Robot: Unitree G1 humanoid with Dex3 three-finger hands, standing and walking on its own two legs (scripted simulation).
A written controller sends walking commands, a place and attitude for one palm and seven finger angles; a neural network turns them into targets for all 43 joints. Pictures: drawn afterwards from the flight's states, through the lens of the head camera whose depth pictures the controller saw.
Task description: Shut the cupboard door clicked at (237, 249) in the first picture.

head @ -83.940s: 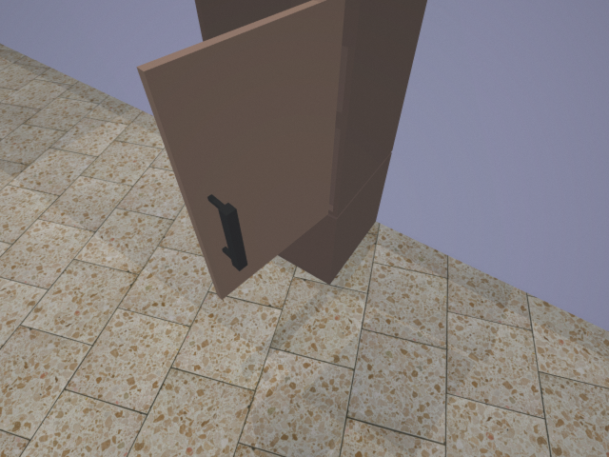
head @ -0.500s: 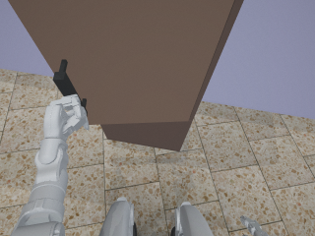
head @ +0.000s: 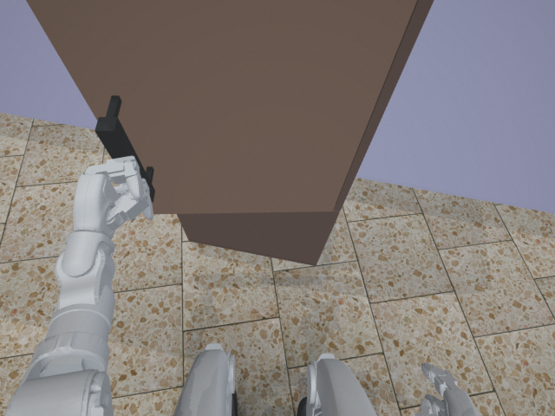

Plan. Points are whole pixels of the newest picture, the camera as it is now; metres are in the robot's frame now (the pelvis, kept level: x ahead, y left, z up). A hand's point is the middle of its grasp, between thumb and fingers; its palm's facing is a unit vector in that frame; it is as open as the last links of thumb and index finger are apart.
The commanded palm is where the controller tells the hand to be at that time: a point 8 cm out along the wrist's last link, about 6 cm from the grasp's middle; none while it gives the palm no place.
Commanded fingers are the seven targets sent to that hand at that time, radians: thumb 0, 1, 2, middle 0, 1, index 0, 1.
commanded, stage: push the door shut along its arc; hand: left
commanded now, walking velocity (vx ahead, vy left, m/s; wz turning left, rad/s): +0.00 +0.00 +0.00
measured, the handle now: (132, 154) +0.49 +0.23 +0.03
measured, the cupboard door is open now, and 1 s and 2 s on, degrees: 13 0 0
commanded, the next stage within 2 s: pull the fist back off the door in 0.96 s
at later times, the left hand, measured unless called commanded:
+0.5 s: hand (152, 166) +0.46 +0.20 +0.03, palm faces -0.14 -0.99 -0.04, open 3.2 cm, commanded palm +0.47 +0.23 +0.04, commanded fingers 0.00 0.90 0.90 -1.30 -1.50 -1.30 -1.50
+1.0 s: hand (157, 151) +0.49 +0.19 +0.04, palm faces -0.22 -0.97 -0.04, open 3.2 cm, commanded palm +0.53 +0.20 +0.04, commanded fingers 0.00 0.90 0.90 -1.30 -1.50 -1.30 -1.50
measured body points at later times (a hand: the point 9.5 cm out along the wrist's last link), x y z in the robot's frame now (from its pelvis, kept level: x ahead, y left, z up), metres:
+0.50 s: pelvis -0.01 +0.01 -0.02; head +0.13 +0.03 +0.41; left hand +0.47 +0.25 +0.04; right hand +0.04 -0.26 -0.13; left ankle +0.05 +0.12 -0.61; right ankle +0.02 -0.11 -0.61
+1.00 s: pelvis -0.02 +0.02 -0.03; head +0.13 +0.06 +0.39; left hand +0.50 +0.25 +0.04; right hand +0.02 -0.26 -0.13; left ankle +0.05 +0.12 -0.61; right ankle +0.02 -0.11 -0.61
